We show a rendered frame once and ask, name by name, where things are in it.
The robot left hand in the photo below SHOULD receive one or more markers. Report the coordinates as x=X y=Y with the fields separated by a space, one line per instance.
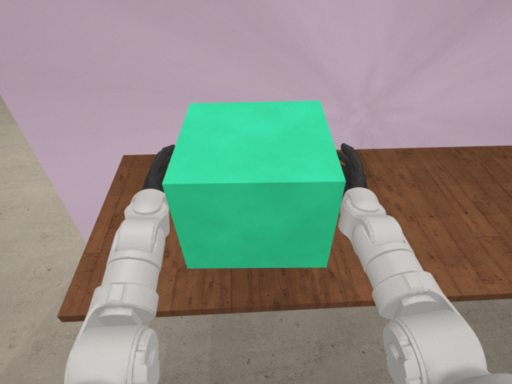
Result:
x=158 y=169

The robot right hand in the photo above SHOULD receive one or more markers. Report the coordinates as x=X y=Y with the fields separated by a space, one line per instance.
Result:
x=353 y=169

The robot right forearm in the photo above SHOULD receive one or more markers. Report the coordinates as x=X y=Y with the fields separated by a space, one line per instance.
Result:
x=400 y=285

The right robot upper arm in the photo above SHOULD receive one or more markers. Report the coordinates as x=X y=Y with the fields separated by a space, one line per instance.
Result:
x=435 y=347

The robot left forearm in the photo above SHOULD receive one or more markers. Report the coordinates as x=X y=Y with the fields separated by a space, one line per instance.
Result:
x=127 y=295

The table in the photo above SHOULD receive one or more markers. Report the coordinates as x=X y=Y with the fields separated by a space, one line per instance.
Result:
x=454 y=205

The left robot upper arm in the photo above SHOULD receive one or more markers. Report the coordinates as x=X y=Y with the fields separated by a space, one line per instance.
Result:
x=115 y=355

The carton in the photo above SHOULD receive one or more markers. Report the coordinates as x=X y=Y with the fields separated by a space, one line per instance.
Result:
x=255 y=185

